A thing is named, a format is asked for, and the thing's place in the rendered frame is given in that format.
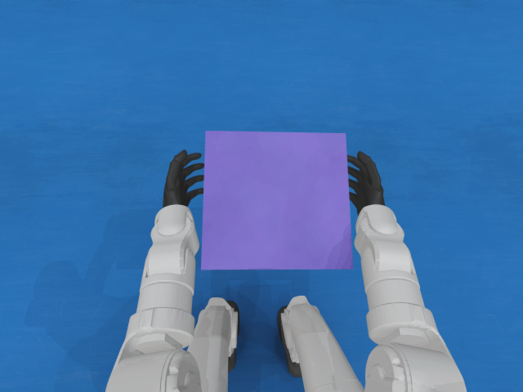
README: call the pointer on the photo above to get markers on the left robot forearm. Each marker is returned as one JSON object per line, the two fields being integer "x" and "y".
{"x": 163, "y": 319}

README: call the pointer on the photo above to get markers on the left robot upper arm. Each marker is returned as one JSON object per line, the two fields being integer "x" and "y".
{"x": 172, "y": 370}

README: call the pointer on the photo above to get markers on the left robot hand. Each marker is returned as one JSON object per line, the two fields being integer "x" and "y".
{"x": 176, "y": 186}

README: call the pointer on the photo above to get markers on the right robot shin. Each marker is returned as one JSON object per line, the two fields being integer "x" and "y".
{"x": 296, "y": 301}

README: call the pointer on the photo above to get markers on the carton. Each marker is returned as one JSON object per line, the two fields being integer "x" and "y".
{"x": 276, "y": 201}

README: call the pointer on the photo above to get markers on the right robot upper arm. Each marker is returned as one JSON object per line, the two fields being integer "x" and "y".
{"x": 394, "y": 367}

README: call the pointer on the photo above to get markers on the right robot foot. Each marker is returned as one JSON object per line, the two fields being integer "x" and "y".
{"x": 293, "y": 368}

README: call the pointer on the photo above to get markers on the right robot forearm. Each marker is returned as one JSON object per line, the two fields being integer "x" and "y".
{"x": 396, "y": 309}

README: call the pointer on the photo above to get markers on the right robot hand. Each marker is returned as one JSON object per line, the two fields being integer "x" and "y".
{"x": 369, "y": 190}

